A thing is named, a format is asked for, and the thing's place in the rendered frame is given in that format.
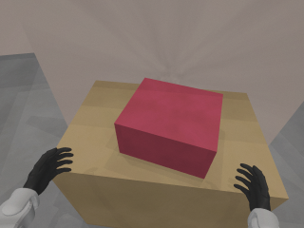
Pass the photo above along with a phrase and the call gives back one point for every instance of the carton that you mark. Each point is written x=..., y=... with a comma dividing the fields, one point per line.
x=175, y=126

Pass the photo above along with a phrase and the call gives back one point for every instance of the robot right forearm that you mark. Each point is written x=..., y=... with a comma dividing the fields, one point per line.
x=262, y=218

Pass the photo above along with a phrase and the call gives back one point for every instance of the robot left forearm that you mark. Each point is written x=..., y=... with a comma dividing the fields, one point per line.
x=19, y=210

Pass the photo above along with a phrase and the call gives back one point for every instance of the left robot hand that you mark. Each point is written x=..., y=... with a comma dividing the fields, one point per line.
x=45, y=169

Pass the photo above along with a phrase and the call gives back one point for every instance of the pedestal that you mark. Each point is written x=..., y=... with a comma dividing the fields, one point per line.
x=111, y=189

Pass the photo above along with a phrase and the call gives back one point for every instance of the right robot hand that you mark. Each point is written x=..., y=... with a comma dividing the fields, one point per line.
x=258, y=193

